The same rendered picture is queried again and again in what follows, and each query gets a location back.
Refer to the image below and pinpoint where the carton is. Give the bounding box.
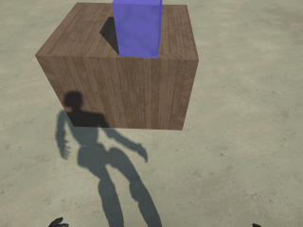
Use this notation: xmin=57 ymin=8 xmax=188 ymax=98
xmin=112 ymin=0 xmax=163 ymax=59

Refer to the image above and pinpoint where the pedestal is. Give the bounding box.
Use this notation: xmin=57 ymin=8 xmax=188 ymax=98
xmin=35 ymin=2 xmax=199 ymax=131

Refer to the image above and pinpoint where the robot left hand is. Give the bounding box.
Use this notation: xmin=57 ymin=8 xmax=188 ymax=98
xmin=48 ymin=217 xmax=69 ymax=227

